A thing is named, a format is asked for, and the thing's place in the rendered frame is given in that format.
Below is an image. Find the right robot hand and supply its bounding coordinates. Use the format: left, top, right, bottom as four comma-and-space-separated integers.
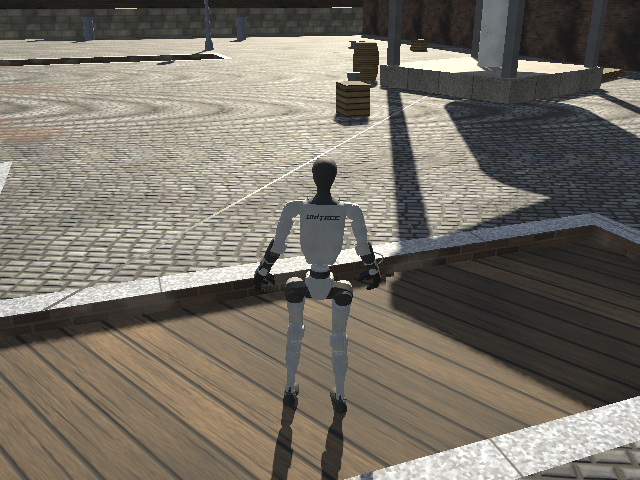
358, 271, 381, 290

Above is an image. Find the robot head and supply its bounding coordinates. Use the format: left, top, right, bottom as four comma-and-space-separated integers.
306, 157, 340, 205

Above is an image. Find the left robot hand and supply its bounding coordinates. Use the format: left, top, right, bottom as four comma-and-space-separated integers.
253, 269, 275, 294

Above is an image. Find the right robot upper arm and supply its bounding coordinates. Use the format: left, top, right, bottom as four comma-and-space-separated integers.
344, 202, 371, 256

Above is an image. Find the robot right foot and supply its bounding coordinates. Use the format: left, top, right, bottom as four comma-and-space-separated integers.
330, 387, 347, 414

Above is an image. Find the left robot upper arm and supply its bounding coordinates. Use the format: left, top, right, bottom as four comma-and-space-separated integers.
270, 200, 303, 254

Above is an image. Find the robot right forearm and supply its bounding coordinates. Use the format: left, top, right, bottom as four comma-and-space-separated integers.
360, 240, 379, 275

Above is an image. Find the robot left forearm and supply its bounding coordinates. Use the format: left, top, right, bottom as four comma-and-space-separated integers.
257, 238, 280, 276

